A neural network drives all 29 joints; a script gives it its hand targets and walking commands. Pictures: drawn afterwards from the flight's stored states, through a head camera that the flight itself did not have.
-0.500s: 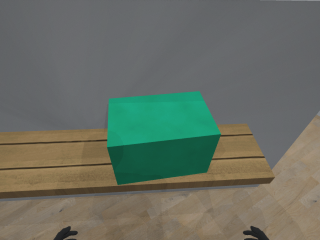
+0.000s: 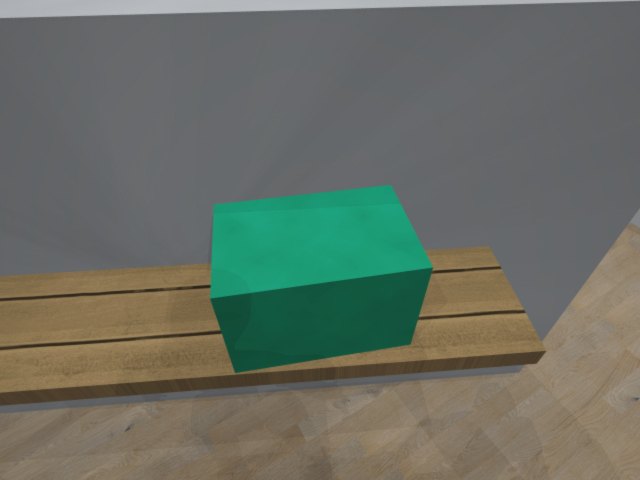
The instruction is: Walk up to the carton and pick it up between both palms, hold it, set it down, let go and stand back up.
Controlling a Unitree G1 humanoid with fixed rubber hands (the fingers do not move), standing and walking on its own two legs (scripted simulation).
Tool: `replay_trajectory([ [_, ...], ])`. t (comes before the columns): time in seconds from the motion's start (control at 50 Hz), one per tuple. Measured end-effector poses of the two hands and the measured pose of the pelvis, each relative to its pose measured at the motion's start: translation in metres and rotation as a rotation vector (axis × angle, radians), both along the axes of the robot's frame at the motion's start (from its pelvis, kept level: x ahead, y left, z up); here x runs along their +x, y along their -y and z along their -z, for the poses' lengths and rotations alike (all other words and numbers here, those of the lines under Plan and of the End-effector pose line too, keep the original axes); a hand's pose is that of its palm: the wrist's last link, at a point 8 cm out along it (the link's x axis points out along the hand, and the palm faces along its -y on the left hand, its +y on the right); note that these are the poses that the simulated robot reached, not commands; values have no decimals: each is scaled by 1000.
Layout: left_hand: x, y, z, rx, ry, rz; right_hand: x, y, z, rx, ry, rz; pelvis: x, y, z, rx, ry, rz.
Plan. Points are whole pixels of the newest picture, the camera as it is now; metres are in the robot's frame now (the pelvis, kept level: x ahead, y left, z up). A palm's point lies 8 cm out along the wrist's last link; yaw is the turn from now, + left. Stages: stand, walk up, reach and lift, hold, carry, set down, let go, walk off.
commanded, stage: stand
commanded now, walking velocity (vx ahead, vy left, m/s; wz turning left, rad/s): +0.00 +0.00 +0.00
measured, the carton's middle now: (315, 276) +0.47 +0.01 -0.04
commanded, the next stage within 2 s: none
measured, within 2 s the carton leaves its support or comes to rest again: neither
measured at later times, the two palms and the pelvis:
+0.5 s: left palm out of the picture +0.06 +0.30 -0.11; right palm out of the picture +0.05 -0.30 -0.12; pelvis -0.01 +0.00 +0.00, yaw +0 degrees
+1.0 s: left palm out of the picture +0.07 +0.30 -0.11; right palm out of the picture +0.06 -0.29 -0.12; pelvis -0.01 +0.00 +0.00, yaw +0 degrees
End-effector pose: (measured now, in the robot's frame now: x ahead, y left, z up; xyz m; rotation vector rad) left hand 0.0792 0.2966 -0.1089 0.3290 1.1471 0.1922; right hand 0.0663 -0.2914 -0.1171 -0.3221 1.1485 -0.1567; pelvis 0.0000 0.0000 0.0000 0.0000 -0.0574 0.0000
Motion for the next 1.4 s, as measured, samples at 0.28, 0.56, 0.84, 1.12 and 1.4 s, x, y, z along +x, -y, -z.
replay_trajectory([
  [0.28, -15, -3, -1, 10, -36, -19, -10, 2, 1, -2, -21, 8, -11, 2, -2, -2, 4, -3],
  [0.56, -22, 1, 7, -14, -63, -24, -22, 7, -2, -26, -57, 24, -13, 1, -3, -5, -2, -2],
  [0.84, -9, -4, 3, -9, -39, -24, -8, -3, -2, -8, -22, 24, -11, -3, -3, -1, -3, 0],
  [1.12, -15, -1, 3, -10, -52, -36, -4, -1, -1, -10, -35, 26, -9, -2, -4, -2, -8, -5],
  [1.4, -15, 0, 5, -8, -77, -44, -5, 4, 0, -16, -61, 25, -6, 1, -4, 1, -14, -1],
])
